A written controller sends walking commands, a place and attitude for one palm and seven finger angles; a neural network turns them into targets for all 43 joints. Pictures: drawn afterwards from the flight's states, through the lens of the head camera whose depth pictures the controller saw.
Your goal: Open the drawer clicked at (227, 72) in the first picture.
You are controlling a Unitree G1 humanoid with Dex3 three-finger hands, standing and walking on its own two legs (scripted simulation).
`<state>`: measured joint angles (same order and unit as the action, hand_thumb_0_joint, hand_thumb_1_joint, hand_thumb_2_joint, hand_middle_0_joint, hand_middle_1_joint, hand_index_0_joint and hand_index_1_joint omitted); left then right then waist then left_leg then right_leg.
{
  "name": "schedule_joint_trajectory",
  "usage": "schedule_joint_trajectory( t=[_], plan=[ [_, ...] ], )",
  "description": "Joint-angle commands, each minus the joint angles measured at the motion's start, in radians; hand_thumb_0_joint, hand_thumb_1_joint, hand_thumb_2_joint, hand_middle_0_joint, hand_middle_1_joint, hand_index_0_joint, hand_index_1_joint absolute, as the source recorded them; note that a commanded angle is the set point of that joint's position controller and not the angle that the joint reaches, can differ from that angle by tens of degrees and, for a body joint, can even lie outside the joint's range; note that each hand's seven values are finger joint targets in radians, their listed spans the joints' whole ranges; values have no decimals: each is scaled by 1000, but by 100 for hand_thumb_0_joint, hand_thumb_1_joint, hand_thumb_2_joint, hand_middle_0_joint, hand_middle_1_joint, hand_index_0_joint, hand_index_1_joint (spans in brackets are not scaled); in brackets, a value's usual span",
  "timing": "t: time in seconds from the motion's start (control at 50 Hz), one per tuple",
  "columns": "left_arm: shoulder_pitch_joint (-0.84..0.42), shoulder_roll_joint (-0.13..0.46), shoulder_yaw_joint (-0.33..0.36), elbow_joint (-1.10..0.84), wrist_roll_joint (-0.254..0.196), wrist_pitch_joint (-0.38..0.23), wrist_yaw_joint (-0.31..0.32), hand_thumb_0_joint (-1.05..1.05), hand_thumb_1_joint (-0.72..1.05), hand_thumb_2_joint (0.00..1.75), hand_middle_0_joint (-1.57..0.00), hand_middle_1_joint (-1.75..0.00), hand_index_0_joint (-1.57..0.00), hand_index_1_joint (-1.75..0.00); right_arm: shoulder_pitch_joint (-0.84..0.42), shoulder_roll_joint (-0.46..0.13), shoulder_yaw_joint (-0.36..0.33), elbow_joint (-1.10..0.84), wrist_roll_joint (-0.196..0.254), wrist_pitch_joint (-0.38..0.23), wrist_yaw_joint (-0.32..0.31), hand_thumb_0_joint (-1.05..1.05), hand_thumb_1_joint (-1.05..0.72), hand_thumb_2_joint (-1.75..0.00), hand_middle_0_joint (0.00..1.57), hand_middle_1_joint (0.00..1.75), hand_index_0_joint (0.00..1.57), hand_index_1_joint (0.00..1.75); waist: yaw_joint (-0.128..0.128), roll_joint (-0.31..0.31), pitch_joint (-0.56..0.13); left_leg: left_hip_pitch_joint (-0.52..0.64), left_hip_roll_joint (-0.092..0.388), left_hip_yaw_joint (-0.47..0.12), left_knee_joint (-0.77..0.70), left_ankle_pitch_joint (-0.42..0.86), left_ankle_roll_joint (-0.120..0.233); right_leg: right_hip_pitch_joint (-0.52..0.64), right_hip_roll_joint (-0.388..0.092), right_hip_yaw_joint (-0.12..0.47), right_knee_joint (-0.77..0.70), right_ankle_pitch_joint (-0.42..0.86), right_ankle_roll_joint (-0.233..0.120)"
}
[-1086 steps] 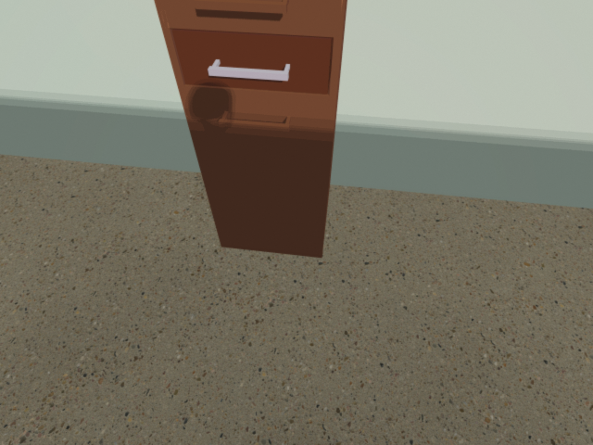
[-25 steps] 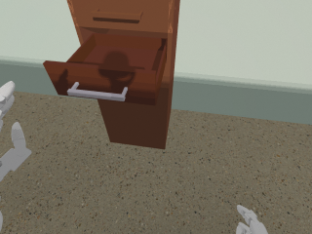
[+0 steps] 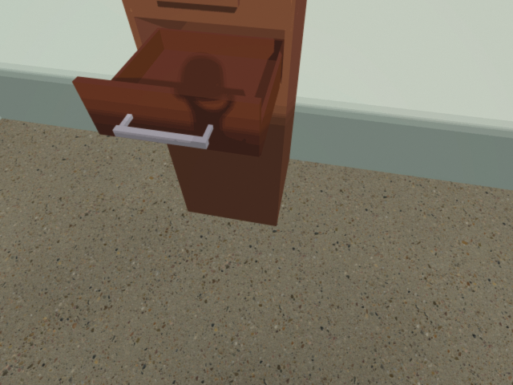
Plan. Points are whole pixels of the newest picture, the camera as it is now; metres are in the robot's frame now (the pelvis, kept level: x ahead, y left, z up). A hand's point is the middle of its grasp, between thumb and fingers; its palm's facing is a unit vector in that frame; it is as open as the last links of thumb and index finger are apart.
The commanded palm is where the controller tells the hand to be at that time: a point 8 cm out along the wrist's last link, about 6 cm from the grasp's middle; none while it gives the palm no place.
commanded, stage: let the arm hang, fingers relaxed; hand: left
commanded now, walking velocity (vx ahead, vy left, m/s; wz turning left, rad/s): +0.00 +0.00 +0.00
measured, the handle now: (164, 130) +0.57 +0.23 +0.05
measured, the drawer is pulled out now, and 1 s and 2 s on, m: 0.30 0.30 0.30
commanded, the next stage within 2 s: look to check the result in 0.56 s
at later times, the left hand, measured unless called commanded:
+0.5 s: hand out of the picture +0.03 +0.18 -0.17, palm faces +0.01 -0.98 -0.22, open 7.3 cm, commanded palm none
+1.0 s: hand out of the picture +0.03 +0.18 -0.17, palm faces +0.00 -0.97 -0.22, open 7.4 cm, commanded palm none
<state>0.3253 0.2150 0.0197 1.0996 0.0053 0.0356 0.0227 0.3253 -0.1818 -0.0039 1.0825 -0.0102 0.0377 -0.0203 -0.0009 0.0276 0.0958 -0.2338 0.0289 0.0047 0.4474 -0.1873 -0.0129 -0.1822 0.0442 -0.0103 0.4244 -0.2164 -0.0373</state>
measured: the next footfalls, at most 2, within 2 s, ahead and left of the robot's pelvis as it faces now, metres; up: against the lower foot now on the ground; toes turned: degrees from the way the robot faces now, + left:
none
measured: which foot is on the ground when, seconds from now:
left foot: down 0.00-1.00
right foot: down 0.00-1.00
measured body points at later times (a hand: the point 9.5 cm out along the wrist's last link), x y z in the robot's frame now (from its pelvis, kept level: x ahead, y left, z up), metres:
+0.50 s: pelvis +0.00 +0.00 +0.00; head +0.01 -0.01 +0.45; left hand +0.03 +0.23 -0.15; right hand -0.01 -0.20 -0.17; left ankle +0.03 +0.13 -0.74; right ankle +0.01 -0.10 -0.74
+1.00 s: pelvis +0.02 +0.00 +0.00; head +0.04 -0.01 +0.45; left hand +0.03 +0.23 -0.15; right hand +0.01 -0.22 -0.16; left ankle +0.03 +0.13 -0.74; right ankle +0.01 -0.10 -0.74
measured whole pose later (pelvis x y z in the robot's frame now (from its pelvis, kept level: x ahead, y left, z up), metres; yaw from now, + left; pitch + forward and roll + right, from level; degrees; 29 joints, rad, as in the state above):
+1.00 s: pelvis +0.02 +0.00 +0.00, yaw -1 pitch -1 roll +0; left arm 0.24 0.16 0.02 1.12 0.01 0.01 0.03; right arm 0.25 -0.16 -0.02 1.11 -0.01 0.01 -0.03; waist -0.01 0.02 0.08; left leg -0.19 0.03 0.03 0.41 -0.19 -0.01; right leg -0.16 0.04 0.01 0.41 -0.23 -0.04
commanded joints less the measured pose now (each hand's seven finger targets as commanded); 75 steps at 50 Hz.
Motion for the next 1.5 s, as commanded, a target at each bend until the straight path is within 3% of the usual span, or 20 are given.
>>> schedule_joint_trajectory(
  t=[0.0,0.08,0.24,0.3,0.52,0.66,0.7,0.76,0.82,0.96,1.02,1.06,1.08,1.32,1.4,1.48],
  plan=[
    [-5,96,7,-20,1,-34,6,0,90,90,-20,-30,-20,-30,45,-89,-20,-19,-4,-26,-11,0,-90,-90,20,30,20,30,-14,-7,-40,42,69,-71,-113,-45,42,-51,-112,116,-136,-77,-22],
    [5,87,6,2,2,-34,9,0,90,90,-20,-30,-20,-30,54,-80,-19,-1,-5,-26,-11,0,-90,-90,20,30,20,30,-10,-28,-11,36,68,-69,-126,-64,41,-69,-113,109,-136,-102,-19],
    [1,68,12,1,6,-33,12,0,90,90,-20,-30,-20,-30,57,-57,-21,11,-8,-29,-10,0,-90,-90,20,30,20,30,-8,-7,25,5,64,-69,-140,-90,39,-86,-111,108,-116,-98,-15],
    [-3,60,15,-3,7,-36,13,0,90,90,-20,-30,-20,-30,60,-49,-23,8,-8,-31,-11,0,-90,-90,20,30,20,30,-10,-31,8,11,60,-65,-126,-65,40,-79,-113,115,-118,-87,-15],
    [-16,58,17,-11,4,-44,14,0,90,90,-20,-30,-20,-30,41,-47,-28,5,-5,-38,-15,0,-90,-90,20,30,20,30,-12,-12,-22,50,68,-55,-106,40,35,-48,-117,112,-99,43,-14],
    [-17,65,18,-8,4,-46,15,0,90,90,-20,-30,-20,-30,23,-59,-34,3,-4,-33,-15,0,-90,-90,20,30,20,30,-13,-28,-18,73,66,-48,-101,14,33,-64,-115,126,-123,-5,-15],
    [-20,65,17,-6,3,-44,15,0,90,90,-20,-30,-20,-30,22,-58,-31,6,-4,-35,-16,0,-90,-90,20,30,20,30,-16,-5,-27,76,68,-49,-102,30,34,-53,-119,122,-115,23,-15],
    [-17,72,18,-5,4,-47,15,0,90,90,-20,-30,-20,-30,13,-68,-34,3,-1,-36,-17,0,-90,-90,20,30,20,30,-13,-34,-35,84,70,-47,-96,52,32,-45,-117,122,-112,59,-14],
    [-23,69,17,-1,3,-46,15,0,90,90,-20,-30,-20,-30,10,-63,-31,7,-3,-35,-18,0,-90,-90,20,30,20,30,-16,-13,-39,86,71,-46,-98,61,31,-33,-121,119,-108,85,-14],
    [-27,74,18,-1,4,-47,16,0,90,90,-20,-30,-20,-30,-3,-73,-33,4,-1,-34,-19,0,-90,-90,20,30,20,30,-14,-34,-40,97,73,-42,-93,75,28,-29,-121,119,-111,111,-12],
    [-37,75,17,-1,2,-46,16,0,90,90,-20,-30,-20,-30,-5,-67,-32,7,-3,-33,-18,0,-90,-90,20,30,20,30,-16,-14,-38,92,72,-39,-94,75,26,-21,-126,117,-110,120,-12],
    [-34,75,17,-2,3,-47,17,0,90,90,-20,-30,-20,-30,-12,-70,-35,2,-2,-31,-18,0,-90,-90,20,30,20,30,-15,-41,-34,100,70,-40,-91,63,26,-35,-122,124,-118,101,-11],
    [-40,72,16,-3,2,-45,16,0,90,90,-20,-30,-20,-30,-11,-71,-34,4,-4,-30,-19,0,-90,-90,20,30,20,30,-18,-21,-26,95,71,-39,-92,55,25,-39,-124,123,-120,89,-10],
    [-54,80,23,-14,1,-47,16,0,90,90,-20,-30,-20,-30,-19,-76,-36,5,-3,-38,-22,0,-90,-90,20,30,20,30,-16,-16,-68,110,78,-39,-88,129,24,9,-127,117,-92,205,-10],
    [-58,80,20,-13,1,-45,16,0,90,90,-20,-30,-20,-30,-21,-75,-35,7,-2,-35,-22,0,-90,-90,20,30,20,30,-16,-19,-38,101,80,-39,-98,105,23,-8,-125,115,-100,172,-8],
    [-60,83,22,-14,2,-46,16,0,90,90,-20,-30,-20,-30,-21,-82,-36,6,-3,-35,-22,0,-90,-90,20,30,20,30,-17,-16,-60,113,82,-42,-98,97,24,-4,-123,119,-104,153,-9]
  ],
)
